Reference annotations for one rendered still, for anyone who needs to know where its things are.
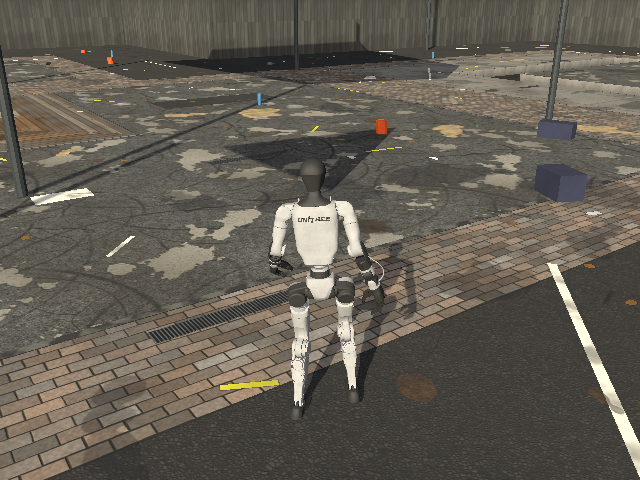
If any right robot forearm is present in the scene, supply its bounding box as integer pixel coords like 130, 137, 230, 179
355, 241, 380, 290

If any right robot hand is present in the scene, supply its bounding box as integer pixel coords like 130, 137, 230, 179
362, 285, 385, 315

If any robot right upper arm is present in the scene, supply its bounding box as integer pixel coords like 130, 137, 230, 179
335, 200, 364, 258

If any robot left upper arm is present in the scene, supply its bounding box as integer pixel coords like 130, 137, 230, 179
270, 202, 295, 257

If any robot torso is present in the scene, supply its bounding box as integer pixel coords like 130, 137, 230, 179
292, 196, 339, 300

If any left robot hand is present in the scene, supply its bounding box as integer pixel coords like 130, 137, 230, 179
269, 260, 293, 277

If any left robot forearm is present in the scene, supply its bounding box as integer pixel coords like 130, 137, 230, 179
268, 241, 282, 268

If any robot left thigh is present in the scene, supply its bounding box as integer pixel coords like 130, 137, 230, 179
287, 282, 311, 358

